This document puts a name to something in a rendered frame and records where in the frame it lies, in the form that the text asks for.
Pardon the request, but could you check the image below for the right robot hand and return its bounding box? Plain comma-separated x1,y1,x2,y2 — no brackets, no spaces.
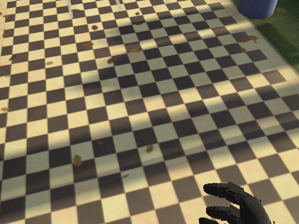
198,182,275,224

